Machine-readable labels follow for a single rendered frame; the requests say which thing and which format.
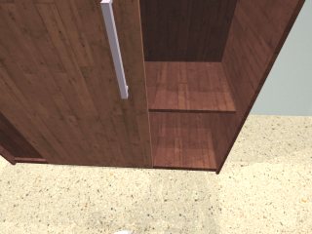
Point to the wardrobe door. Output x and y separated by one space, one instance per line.
59 87
14 142

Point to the handle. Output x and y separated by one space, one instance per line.
106 7

